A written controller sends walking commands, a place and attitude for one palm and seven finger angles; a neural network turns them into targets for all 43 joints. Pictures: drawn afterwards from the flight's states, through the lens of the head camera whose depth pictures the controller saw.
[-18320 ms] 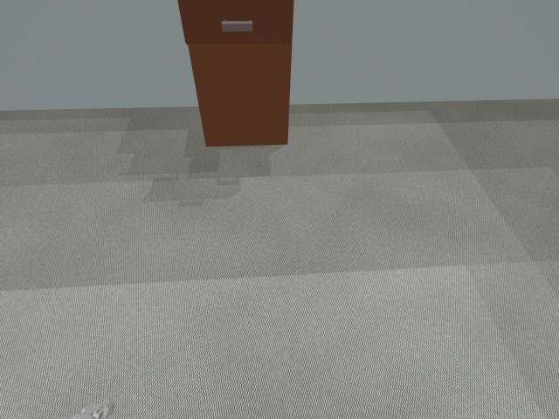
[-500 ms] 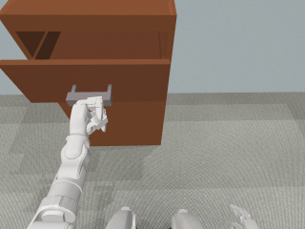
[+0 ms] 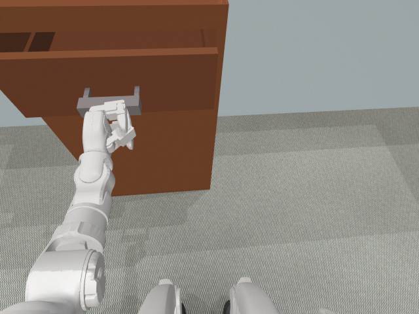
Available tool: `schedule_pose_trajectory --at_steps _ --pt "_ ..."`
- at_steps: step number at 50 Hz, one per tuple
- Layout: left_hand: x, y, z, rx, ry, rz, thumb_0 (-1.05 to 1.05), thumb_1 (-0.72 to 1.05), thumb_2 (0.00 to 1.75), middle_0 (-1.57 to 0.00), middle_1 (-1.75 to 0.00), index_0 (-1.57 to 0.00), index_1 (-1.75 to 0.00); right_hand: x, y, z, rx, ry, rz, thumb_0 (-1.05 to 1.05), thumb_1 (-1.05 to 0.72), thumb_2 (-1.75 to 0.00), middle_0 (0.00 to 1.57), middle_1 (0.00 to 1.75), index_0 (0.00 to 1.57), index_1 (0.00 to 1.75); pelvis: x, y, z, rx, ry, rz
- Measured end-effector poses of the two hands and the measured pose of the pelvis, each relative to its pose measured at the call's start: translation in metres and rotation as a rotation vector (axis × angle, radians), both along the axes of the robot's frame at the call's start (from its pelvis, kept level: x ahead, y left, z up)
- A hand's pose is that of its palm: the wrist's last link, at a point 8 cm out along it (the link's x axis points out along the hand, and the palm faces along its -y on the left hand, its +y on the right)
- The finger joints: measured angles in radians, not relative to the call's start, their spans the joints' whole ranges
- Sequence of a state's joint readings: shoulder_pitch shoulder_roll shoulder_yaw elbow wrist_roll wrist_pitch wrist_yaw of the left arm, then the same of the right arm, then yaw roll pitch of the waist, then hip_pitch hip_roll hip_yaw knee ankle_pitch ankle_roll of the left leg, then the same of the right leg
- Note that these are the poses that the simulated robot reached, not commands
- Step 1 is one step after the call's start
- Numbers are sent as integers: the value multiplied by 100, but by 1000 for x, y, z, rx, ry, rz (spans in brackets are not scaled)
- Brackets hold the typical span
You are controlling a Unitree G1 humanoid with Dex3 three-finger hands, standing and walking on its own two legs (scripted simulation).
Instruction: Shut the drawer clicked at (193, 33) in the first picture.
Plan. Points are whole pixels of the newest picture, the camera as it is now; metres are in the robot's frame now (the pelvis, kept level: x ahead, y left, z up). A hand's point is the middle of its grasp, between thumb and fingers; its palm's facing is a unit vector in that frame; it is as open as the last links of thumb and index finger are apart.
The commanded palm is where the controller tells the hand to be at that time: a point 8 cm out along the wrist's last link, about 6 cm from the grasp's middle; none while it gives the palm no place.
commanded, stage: push the drawer shut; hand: left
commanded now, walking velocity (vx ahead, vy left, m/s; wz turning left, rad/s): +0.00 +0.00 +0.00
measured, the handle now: (111, 98) +0.53 +0.19 +0.06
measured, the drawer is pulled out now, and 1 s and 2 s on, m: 0.07 0.00 0.00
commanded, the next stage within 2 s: pull the fist back off the drawer in 1.02 s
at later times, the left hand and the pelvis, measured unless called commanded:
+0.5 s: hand (133, 103) +0.52 +0.14 +0.05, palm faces +0.07 -1.00 -0.04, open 2.7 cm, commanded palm +0.51 +0.19 +0.06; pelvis +0.00 +0.00 -0.01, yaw -1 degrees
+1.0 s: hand (129, 100) +0.53 +0.15 +0.05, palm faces +0.07 -1.00 -0.05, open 2.5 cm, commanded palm +0.56 +0.18 +0.06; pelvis -0.02 +0.00 -0.02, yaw +0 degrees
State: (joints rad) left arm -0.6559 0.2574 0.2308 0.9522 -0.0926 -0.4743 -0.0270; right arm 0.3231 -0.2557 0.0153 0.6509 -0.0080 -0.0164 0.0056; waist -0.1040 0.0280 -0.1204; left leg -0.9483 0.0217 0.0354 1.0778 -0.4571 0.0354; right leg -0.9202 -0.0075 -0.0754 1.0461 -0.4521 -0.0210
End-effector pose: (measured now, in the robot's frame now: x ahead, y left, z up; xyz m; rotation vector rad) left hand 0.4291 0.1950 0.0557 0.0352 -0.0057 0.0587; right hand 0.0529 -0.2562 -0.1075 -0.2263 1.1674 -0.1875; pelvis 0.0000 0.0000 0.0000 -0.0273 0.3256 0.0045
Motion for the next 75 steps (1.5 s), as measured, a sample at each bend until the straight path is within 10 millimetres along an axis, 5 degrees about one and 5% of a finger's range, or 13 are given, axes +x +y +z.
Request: schedule_pose_trajectory --at_steps 27,75 --pt "72 3 1 1 20 11 -7 79 94 -140 -160 -140 -160 -45 -4 -4 -29 170 -55 1 -90 -90 20 30 21 30 3 -1 -11 -16 87 -5" --pt "76 13 2 10 27 8 -8 64 97 -140 -160 -140 -160 -99 11 -4 -51 229 -35 1 -90 -90 20 30 21 30 -24 11 -23 -47 115 14"
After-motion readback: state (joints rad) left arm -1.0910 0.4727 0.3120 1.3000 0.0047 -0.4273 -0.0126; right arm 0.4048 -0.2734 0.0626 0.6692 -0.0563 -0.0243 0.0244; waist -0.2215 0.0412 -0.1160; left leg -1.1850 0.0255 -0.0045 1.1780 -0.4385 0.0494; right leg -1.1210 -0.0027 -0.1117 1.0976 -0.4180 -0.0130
